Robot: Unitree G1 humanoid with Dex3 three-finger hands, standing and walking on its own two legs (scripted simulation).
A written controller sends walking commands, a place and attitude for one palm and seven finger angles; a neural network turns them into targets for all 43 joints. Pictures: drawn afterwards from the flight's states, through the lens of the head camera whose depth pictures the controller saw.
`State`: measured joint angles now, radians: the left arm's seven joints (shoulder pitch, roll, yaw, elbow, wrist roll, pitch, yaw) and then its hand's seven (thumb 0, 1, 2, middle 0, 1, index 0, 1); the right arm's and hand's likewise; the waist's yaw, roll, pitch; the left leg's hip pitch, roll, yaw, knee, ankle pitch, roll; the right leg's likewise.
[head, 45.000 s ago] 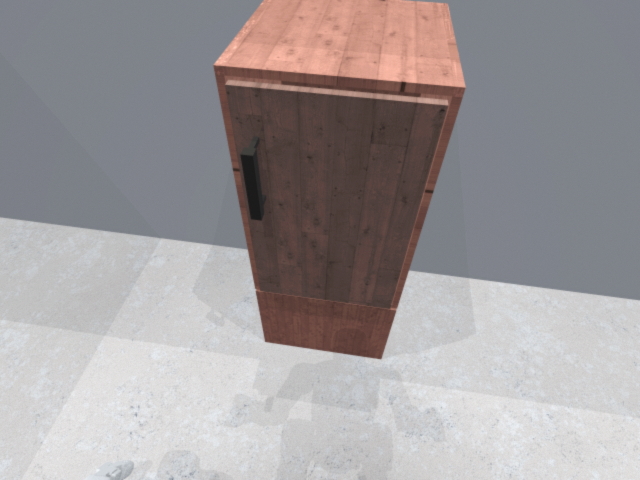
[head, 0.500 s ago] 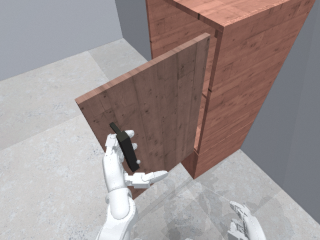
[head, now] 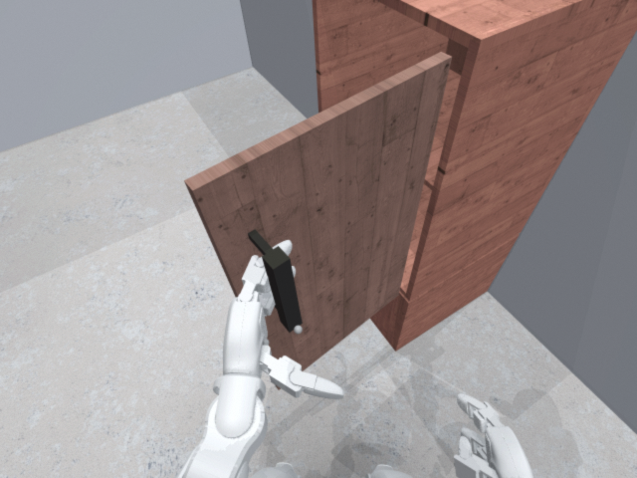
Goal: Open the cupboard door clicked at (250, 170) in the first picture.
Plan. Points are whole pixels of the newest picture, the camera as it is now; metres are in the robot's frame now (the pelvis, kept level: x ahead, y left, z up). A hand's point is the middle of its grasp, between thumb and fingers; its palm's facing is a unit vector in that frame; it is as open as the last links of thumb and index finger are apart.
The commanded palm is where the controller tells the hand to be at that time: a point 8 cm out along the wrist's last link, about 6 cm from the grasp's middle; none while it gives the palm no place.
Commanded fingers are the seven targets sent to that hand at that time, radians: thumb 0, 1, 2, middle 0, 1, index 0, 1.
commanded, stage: slide the hand sideways off the handle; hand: left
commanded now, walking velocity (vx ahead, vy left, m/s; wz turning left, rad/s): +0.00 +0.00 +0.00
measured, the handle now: (275, 283) +0.34 +0.07 +0.06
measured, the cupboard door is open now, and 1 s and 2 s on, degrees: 97 98 98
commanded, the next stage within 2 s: draw the hand back to the body in 1.08 s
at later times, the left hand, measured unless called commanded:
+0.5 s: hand (272, 361) +0.24 +0.06 +0.07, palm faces -0.16 -0.99 +0.02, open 16.1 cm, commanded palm +0.22 +0.13 +0.06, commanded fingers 0.00 -0.50 0.30 -0.15 -0.30 -0.15 -0.30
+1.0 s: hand (219, 387) +0.21 +0.12 +0.06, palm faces -0.06 -1.00 +0.00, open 16.1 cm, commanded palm +0.18 +0.17 +0.06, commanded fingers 0.00 -0.50 0.30 -0.15 -0.30 -0.15 -0.30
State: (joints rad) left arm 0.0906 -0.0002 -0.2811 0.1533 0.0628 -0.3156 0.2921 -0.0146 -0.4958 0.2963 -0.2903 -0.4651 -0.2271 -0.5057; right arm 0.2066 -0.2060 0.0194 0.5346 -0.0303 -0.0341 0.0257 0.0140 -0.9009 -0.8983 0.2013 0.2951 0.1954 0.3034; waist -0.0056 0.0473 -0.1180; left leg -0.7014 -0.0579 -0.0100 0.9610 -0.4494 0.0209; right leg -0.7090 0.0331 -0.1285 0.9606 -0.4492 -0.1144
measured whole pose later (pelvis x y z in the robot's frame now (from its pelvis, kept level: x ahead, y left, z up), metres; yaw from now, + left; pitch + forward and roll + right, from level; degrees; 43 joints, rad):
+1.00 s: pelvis +0.03 +0.03 -0.01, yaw -3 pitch +13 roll -1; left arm 0.64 0.11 -0.18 -0.32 -0.07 -0.32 0.01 -0.02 -0.50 0.30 -0.17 -0.31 -0.20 -0.32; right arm 0.28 -0.22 0.03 0.36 0.01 -0.02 0.01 0.02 -0.90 -0.90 0.20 0.30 0.20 0.30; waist 0.00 0.05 -0.15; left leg -0.74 -0.04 0.03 1.05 -0.54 0.06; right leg -0.74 0.05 -0.09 1.02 -0.51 -0.08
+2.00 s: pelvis +0.03 +0.06 +0.04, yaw -2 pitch +2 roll -2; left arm 0.64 0.32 0.10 -0.50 -0.06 -0.02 0.11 -0.01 -0.06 0.48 -0.17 -0.30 -0.18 -0.30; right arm 0.27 -0.22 0.06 0.48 0.03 -0.07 -0.10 0.02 -0.90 -0.90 0.20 0.30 0.20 0.30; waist 0.04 0.07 -0.08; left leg -0.33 -0.06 0.02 0.68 -0.39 0.09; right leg -0.32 0.05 -0.07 0.62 -0.34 -0.03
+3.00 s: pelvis +0.02 +0.03 +0.06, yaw -4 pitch -3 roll -1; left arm 0.46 0.38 0.38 -0.37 -0.07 -0.14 0.11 0.01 0.89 0.89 -0.21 -0.30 -0.22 -0.30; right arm 0.18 -0.23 0.03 0.61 0.02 -0.06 -0.05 0.02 -0.90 -0.90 0.20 0.30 0.20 0.30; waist 0.04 0.07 0.01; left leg -0.15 -0.03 0.03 0.45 -0.26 0.06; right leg -0.13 0.08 -0.05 0.37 -0.19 -0.06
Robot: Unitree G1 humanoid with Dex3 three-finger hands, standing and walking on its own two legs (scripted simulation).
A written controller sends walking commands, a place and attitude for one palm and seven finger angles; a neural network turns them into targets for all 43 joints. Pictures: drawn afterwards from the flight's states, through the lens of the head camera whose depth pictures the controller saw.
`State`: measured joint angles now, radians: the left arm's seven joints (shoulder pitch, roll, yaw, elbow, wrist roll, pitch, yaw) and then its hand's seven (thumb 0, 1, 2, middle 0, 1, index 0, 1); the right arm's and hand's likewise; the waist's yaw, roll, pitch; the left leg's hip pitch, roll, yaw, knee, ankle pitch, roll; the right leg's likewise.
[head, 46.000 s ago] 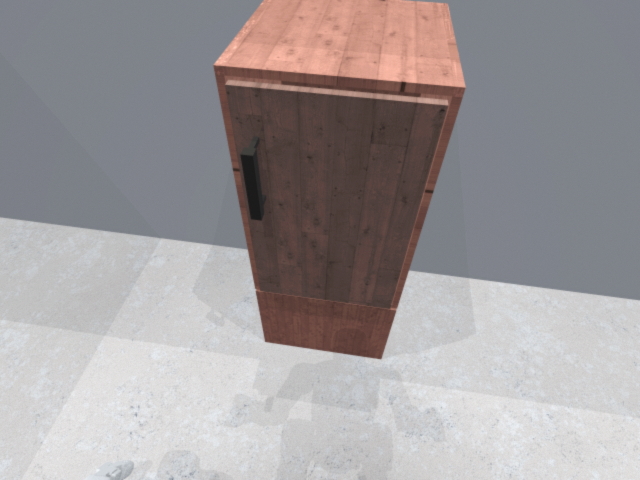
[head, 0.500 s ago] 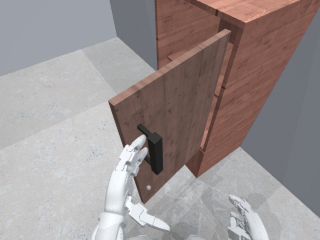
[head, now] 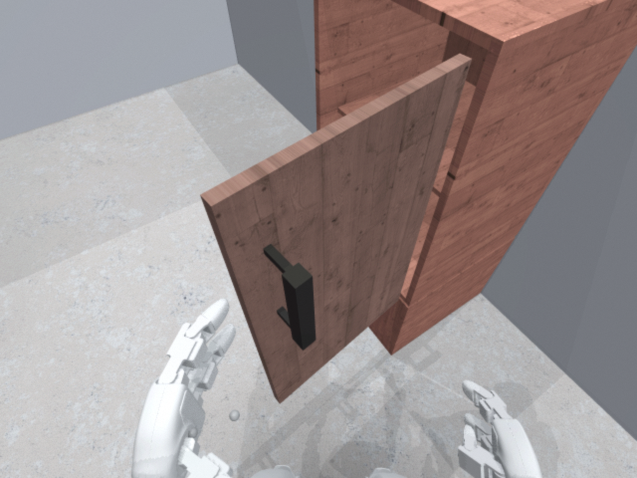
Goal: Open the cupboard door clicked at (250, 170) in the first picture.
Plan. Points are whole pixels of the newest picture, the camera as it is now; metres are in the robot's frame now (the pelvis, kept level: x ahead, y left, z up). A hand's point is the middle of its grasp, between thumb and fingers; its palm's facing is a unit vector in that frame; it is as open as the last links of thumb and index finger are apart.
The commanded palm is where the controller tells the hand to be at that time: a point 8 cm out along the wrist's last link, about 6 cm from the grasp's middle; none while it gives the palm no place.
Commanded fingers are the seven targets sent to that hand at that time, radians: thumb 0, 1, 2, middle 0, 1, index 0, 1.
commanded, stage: slide the hand sideways off the handle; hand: left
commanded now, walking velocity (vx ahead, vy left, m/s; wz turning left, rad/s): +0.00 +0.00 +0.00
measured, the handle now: (289, 299) +0.31 +0.06 +0.07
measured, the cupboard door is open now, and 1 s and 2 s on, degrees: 98 98 98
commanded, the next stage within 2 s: draw the hand back to the body in 0.08 s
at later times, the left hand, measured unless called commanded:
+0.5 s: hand (180, 421) +0.17 +0.13 +0.11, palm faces -0.03 -1.00 -0.05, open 16.3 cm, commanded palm +0.14 +0.20 +0.12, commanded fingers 0.00 -0.50 0.30 -0.15 -0.30 -0.15 -0.30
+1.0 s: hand (50, 384) +0.18 +0.23 +0.16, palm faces +0.23 -0.91 -0.34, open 13.7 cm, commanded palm +0.14 +0.28 +0.19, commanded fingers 0.00 0.27 0.63 -0.18 -0.30 -0.18 -0.30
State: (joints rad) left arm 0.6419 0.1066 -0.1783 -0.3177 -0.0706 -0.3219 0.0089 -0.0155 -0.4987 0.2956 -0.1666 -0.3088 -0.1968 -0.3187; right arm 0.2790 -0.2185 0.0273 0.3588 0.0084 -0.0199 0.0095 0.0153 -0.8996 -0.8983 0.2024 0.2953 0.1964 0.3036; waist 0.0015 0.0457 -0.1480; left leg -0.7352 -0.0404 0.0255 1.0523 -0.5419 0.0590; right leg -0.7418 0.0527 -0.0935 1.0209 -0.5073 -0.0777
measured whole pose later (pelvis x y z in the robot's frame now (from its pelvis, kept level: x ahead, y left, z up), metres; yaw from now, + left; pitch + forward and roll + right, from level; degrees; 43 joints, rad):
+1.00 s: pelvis +0.01 +0.03 +0.05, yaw +0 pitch +2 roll -2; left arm 0.64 0.32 0.10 -0.50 -0.06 -0.02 0.11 -0.01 -0.06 0.48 -0.17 -0.30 -0.18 -0.30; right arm 0.27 -0.22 0.06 0.48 0.03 -0.07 -0.10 0.02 -0.90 -0.90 0.20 0.30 0.20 0.30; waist 0.04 0.07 -0.08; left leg -0.33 -0.06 0.02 0.68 -0.39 0.09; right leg -0.32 0.05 -0.07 0.62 -0.34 -0.03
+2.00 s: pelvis -0.01 +0.00 +0.07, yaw -1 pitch -3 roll -1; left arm 0.46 0.38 0.38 -0.37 -0.07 -0.14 0.11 0.01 0.89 0.89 -0.21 -0.30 -0.22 -0.30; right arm 0.18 -0.23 0.03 0.61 0.02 -0.06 -0.05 0.02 -0.90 -0.90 0.20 0.30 0.20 0.30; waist 0.04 0.07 0.01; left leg -0.15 -0.03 0.03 0.45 -0.26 0.06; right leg -0.13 0.08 -0.05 0.37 -0.19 -0.06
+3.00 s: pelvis -0.13 +0.02 +0.06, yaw -4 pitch +6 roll -2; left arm 0.52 0.45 0.42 -0.57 -0.05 -0.22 0.11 0.01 0.89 0.89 -0.21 -0.30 -0.21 -0.30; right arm 0.09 -0.17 0.01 0.60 -0.02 -0.11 -0.03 0.01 -0.90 -0.90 0.21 0.30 0.20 0.30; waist 0.01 -0.02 0.05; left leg -0.51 0.01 0.08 0.42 -0.03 0.08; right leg -0.23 0.07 0.04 0.63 -0.46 0.02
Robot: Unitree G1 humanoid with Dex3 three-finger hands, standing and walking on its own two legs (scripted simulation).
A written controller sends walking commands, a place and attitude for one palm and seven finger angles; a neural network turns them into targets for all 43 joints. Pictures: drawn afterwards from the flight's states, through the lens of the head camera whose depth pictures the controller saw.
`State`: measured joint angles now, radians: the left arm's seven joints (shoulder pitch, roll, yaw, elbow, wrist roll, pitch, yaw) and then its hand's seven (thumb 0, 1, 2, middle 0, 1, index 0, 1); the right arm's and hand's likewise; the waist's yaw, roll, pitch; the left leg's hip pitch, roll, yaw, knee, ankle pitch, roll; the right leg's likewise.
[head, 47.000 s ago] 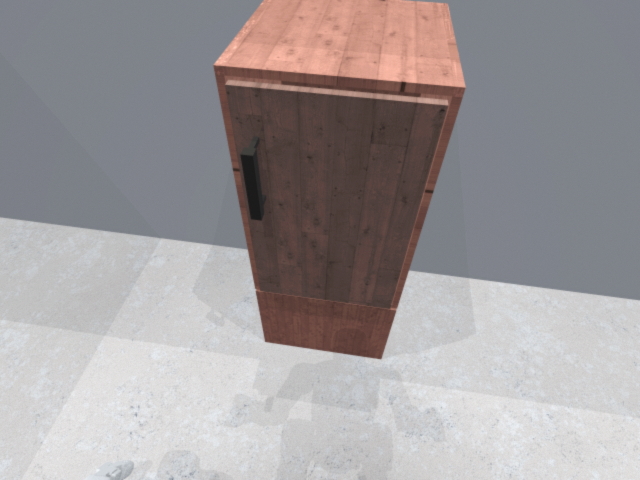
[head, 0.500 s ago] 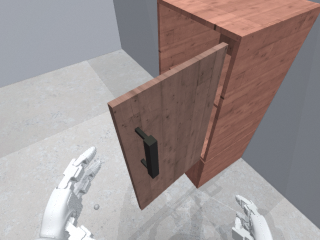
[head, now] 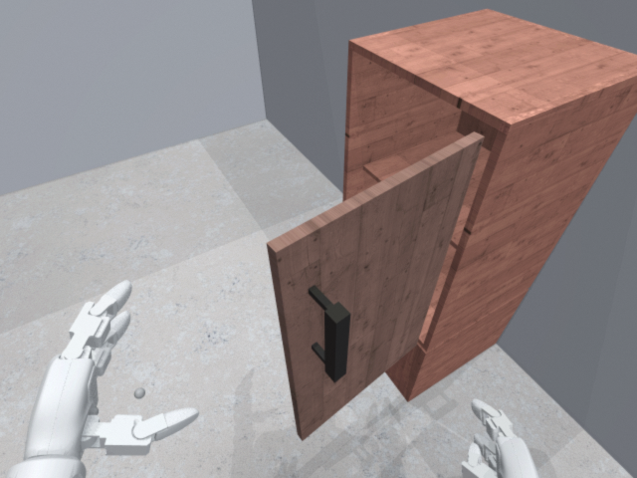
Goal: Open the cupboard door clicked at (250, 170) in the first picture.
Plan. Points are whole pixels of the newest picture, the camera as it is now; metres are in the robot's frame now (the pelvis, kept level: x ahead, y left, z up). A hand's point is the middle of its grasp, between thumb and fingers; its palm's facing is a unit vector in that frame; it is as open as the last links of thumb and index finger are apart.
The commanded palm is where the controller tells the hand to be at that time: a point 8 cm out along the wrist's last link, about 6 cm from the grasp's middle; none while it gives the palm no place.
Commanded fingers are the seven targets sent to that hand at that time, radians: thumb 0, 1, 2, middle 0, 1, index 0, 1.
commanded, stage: draw the hand back to the body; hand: left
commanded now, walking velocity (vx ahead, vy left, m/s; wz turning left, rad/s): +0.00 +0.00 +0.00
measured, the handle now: (326, 334) +0.31 +0.03 +0.02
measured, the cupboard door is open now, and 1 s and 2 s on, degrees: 98 98 98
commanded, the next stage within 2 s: step back with the hand held close in 0.76 s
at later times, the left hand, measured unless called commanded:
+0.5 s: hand (44, 329) +0.19 +0.27 +0.19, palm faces +0.44 -0.80 -0.40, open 8.0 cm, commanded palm +0.14 +0.30 +0.19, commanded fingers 0.00 0.90 0.90 -0.20 -0.30 -0.20 -0.30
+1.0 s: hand (70, 332) +0.19 +0.24 +0.19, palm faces +0.44 -0.79 -0.44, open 7.4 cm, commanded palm +0.13 +0.27 +0.19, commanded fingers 0.00 0.90 0.90 -0.20 -0.30 -0.20 -0.30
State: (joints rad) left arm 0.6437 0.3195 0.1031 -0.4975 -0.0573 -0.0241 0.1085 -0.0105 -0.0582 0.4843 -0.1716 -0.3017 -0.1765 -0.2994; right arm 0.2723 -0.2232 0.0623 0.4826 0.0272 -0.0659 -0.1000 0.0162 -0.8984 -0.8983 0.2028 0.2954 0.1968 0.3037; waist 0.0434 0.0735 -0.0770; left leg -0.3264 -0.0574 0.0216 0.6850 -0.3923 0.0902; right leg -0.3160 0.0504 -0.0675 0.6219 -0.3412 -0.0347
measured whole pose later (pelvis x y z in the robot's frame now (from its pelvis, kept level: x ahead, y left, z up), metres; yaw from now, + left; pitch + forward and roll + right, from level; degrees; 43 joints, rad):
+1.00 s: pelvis -0.01 -0.02 +0.02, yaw -1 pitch -3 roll -1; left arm 0.46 0.38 0.38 -0.37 -0.07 -0.14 0.11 0.01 0.89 0.89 -0.21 -0.30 -0.22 -0.30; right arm 0.18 -0.23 0.03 0.61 0.02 -0.06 -0.05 0.02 -0.90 -0.90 0.20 0.30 0.20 0.30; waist 0.04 0.07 0.01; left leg -0.15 -0.03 0.03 0.45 -0.26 0.06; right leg -0.13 0.08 -0.05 0.37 -0.19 -0.06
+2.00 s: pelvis -0.14 -0.01 +0.01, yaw -4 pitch +6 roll -2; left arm 0.52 0.45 0.42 -0.57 -0.05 -0.22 0.11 0.01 0.89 0.89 -0.21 -0.30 -0.21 -0.30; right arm 0.09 -0.17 0.01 0.60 -0.02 -0.11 -0.03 0.01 -0.90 -0.90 0.21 0.30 0.20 0.30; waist 0.01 -0.02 0.05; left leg -0.51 0.01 0.08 0.42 -0.03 0.08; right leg -0.23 0.07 0.04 0.63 -0.46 0.02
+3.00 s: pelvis -0.31 -0.03 +0.01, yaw -1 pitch -1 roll +0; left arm 0.53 0.36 0.36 -0.52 0.00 -0.20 0.15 0.01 0.89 0.89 -0.21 -0.30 -0.22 -0.30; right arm 0.26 -0.21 0.01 0.66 -0.02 -0.10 -0.08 0.02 -0.90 -0.90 0.21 0.30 0.20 0.30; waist 0.00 -0.05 0.03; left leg -0.34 0.05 0.05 0.71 -0.35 0.02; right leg -0.25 0.02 -0.11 0.53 -0.26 -0.06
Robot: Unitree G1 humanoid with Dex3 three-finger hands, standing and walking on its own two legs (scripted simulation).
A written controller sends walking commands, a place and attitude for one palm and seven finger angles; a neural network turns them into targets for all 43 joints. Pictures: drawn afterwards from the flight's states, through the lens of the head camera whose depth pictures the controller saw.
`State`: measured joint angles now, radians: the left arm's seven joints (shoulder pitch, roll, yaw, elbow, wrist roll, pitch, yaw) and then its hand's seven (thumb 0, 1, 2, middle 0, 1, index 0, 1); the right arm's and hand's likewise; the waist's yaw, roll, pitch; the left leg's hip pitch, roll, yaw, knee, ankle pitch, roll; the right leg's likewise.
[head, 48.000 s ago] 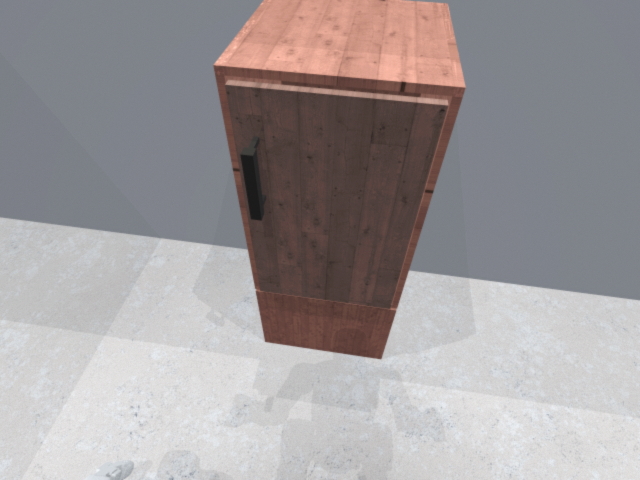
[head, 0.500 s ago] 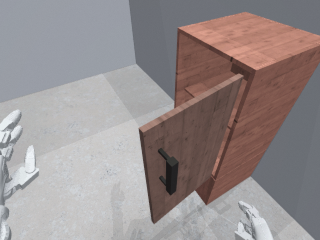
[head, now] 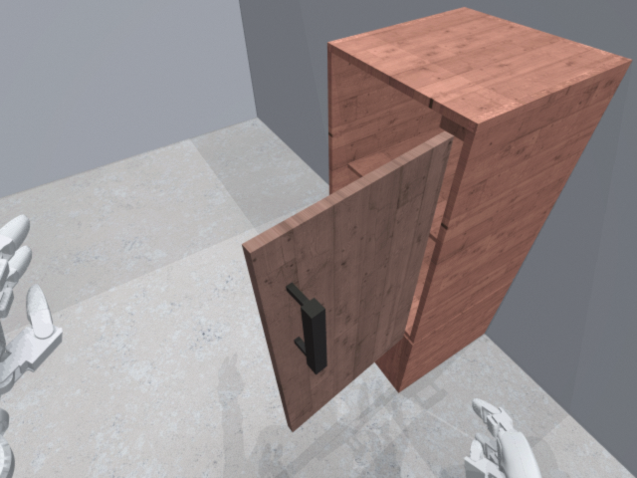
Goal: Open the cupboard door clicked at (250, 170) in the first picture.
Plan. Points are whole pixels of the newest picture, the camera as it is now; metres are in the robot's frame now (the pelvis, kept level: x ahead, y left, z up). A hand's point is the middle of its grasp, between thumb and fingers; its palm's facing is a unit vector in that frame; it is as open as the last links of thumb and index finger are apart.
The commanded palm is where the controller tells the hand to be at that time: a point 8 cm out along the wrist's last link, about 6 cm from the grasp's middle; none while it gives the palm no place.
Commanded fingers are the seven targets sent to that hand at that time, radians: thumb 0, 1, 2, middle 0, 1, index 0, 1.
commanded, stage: step back with the hand held close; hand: left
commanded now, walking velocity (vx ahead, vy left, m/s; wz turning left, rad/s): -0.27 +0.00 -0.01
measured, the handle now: (306, 329) +0.32 +0.06 +0.00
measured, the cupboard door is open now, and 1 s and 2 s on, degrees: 98 98 98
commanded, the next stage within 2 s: stop stepping back and stand still in 1.06 s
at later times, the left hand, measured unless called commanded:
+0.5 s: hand (30, 380) +0.16 +0.28 +0.15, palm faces +0.36 -0.78 -0.51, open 7.4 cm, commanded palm +0.10 +0.32 +0.17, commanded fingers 0.00 0.90 0.90 -0.20 -0.30 -0.20 -0.30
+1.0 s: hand (29, 448) +0.11 +0.25 +0.14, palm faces +0.27 -0.83 -0.49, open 7.4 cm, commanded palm +0.03 +0.30 +0.17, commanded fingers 0.00 0.90 0.90 -0.20 -0.30 -0.20 -0.30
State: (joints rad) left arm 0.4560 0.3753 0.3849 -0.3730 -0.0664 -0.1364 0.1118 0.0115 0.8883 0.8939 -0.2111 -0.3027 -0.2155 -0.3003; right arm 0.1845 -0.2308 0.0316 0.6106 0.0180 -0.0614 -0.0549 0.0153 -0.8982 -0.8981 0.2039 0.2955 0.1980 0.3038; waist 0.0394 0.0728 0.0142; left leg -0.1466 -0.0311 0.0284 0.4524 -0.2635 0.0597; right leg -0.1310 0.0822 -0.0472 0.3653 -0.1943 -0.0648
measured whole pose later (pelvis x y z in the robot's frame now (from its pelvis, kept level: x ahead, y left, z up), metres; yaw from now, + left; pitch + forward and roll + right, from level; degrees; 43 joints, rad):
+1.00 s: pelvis -0.13 +0.01 -0.01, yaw -3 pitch +6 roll -2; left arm 0.52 0.45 0.42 -0.57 -0.05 -0.22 0.11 0.01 0.89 0.89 -0.21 -0.30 -0.21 -0.30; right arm 0.09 -0.17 0.01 0.60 -0.02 -0.11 -0.03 0.01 -0.90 -0.90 0.21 0.30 0.20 0.30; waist 0.01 -0.02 0.05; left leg -0.51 0.01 0.08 0.42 -0.03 0.08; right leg -0.23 0.07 0.04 0.63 -0.46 0.02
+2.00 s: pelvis -0.30 -0.02 -0.01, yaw +0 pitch -1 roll +0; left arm 0.53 0.36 0.36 -0.52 0.00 -0.20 0.15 0.01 0.89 0.89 -0.21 -0.30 -0.22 -0.30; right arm 0.26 -0.21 0.01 0.66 -0.02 -0.10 -0.08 0.02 -0.90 -0.90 0.21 0.30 0.20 0.30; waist 0.00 -0.05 0.03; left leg -0.34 0.05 0.05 0.71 -0.35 0.02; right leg -0.25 0.02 -0.11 0.53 -0.26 -0.06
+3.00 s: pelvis -0.30 -0.01 +0.00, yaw +2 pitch -2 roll +0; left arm 0.28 0.13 0.00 1.14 0.01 0.00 0.03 0.00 0.91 0.89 -0.20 -0.30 -0.20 -0.30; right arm 0.30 -0.12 0.01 1.15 -0.02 0.01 -0.03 0.01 -0.90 -0.90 0.20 0.29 0.20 0.30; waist -0.01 0.02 0.05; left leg -0.18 0.01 0.03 0.40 -0.19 0.00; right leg -0.18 0.02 -0.03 0.41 -0.21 -0.03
